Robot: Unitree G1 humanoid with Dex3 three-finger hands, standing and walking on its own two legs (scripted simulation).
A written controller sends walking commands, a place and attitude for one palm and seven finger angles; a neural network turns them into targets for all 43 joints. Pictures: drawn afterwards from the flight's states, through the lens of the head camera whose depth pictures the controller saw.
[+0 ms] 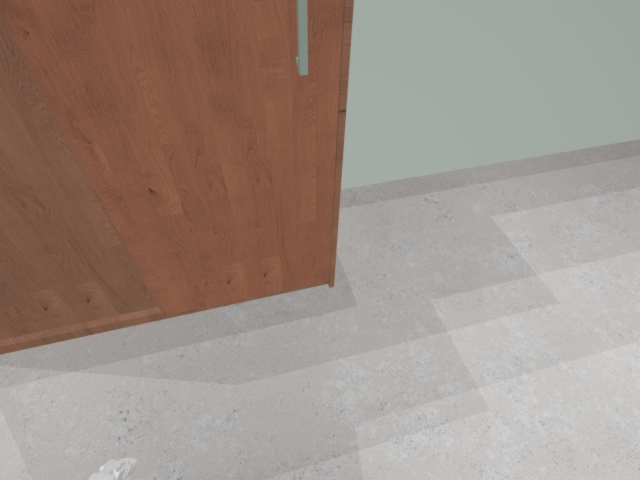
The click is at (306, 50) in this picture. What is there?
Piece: wardrobe's sliding door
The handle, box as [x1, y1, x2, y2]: [296, 0, 307, 75]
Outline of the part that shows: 306,0 297,0 298,56 296,57 296,63 298,65 298,71 300,75 307,74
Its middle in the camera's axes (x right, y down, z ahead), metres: -0.04 -0.45 +0.73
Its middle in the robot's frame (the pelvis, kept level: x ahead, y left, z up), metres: +0.87 +0.10 +0.24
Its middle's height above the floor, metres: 1.01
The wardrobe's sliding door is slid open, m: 0.00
